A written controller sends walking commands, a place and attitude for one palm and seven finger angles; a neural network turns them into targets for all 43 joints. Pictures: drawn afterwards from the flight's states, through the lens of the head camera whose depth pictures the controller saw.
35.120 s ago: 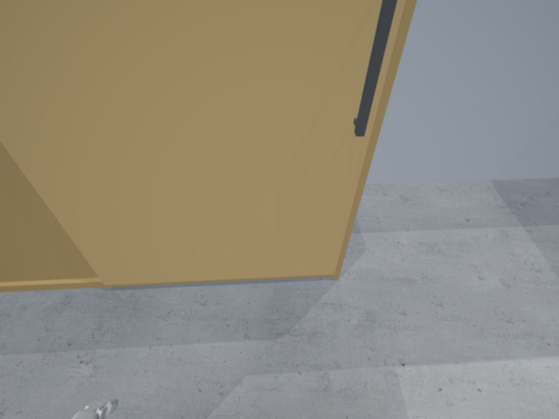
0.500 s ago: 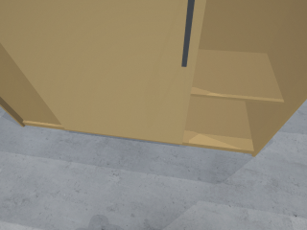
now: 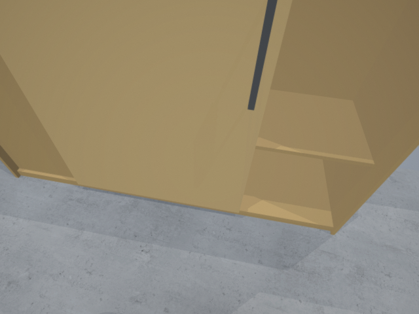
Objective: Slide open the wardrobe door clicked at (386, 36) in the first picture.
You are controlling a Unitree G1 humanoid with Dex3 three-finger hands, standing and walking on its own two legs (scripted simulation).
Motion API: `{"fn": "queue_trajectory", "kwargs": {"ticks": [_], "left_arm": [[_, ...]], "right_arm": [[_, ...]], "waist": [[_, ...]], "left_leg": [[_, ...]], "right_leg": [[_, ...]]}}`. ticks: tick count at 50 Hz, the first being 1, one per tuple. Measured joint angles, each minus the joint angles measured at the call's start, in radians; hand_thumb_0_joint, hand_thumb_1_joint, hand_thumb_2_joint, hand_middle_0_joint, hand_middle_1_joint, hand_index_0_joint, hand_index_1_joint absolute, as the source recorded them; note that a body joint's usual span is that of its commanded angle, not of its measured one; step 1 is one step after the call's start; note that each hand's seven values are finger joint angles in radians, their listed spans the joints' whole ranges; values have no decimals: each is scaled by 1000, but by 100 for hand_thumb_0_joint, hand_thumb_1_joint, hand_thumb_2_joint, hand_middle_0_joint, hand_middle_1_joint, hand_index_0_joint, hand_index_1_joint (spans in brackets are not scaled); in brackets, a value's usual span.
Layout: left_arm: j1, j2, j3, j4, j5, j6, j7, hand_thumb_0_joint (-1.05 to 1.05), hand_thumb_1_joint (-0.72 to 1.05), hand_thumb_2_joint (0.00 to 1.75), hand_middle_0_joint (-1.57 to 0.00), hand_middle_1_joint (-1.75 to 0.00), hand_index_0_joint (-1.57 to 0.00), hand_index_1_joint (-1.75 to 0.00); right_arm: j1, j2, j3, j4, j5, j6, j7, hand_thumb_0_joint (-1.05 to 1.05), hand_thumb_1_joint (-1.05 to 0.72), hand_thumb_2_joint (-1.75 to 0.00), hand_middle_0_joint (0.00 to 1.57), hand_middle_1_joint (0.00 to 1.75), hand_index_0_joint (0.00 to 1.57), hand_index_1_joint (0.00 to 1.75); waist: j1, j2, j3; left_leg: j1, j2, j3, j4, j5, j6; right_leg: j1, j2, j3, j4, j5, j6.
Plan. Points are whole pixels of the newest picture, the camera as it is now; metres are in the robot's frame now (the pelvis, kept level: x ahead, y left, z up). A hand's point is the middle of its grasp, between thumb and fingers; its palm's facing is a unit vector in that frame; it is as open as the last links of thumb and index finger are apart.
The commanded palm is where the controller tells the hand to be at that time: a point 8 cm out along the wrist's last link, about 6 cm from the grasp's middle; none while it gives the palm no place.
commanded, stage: let the arm hang, fingers relaxed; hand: right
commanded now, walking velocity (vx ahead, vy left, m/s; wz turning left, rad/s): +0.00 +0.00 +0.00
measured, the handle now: (261, 54) +0.71 -0.08 +0.16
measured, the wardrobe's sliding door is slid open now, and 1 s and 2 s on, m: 0.49 0.49 0.49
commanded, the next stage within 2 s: look to check the result in 0.22 s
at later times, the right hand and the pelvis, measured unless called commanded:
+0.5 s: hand out of the picture +0.02 -0.18 -0.17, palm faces +0.01 +0.98 -0.21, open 7.4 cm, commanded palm none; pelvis +0.01 +0.01 +0.00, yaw +0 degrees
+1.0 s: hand out of the picture +0.03 -0.18 -0.17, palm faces +0.01 +0.98 -0.20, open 7.4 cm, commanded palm none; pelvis +0.01 +0.00 +0.00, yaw +0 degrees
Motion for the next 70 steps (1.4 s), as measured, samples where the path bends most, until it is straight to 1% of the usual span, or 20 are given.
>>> {"fn": "queue_trajectory", "kwargs": {"ticks": [4, 9, 27, 43, 54, 70], "left_arm": [[-6, -2, -1, 3, 1, -5, 0, 0, 92, 90, -20, -30, -20, -30], [-1, -6, -3, 11, 0, -6, 1, 0, 91, 90, -20, -30, -20, -30], [12, -12, -3, 35, -4, 0, 7, 0, 91, 90, -20, -30, -20, -30], [-7, -13, -3, 32, -5, -3, 8, 0, 91, 90, -20, -30, -20, -30], [-11, -3, -2, 33, -5, -6, 6, 0, 91, 90, -20, -30, -20, -30], [-31, 30, 0, 34, -6, -9, 3, 0, 91, 90, -20, -30, -20, -30]], "right_arm": [[-13, 13, 2, -6, 0, -4, 1, 1, -91, -90, 20, 30, 20, 30], [-11, 9, -1, -3, 2, -5, 2, 1, -92, -90, 20, 30, 20, 30], [42, 5, -2, 40, 5, 0, 0, 1, -90, -90, 20, 30, 20, 30], [28, 10, 1, 36, 4, -5, 2, 1, -90, -90, 20, 30, 20, 30], [10, -6, -3, 30, 4, -7, 4, 1, -90, -90, 20, 30, 20, 30], [-10, -41, -8, 34, 3, -8, 9, 1, -90, -90, 20, 30, 20, 30]], "waist": [[3, 11, -1], [5, 20, 5], [-3, 17, 33], [-4, 26, 30], [-2, 27, 31], [-3, 25, 35]], "left_leg": [[6, -2, -1, -7, 1, 2], [17, -7, 2, -20, 3, 5], [44, -12, 8, -45, 6, 9], [54, -11, 8, -55, 8, 7], [60, -7, 8, -64, 11, 4], [72, -4, 10, -80, 17, 3]], "right_leg": [[8, -2, -1, -9, 1, 3], [15, -6, 2, -15, 1, 7], [34, -11, 8, -25, -3, 11], [41, -10, 9, -29, -4, 9], [46, -5, 8, -39, 0, 6], [60, -1, 10, -60, 10, 4]]}}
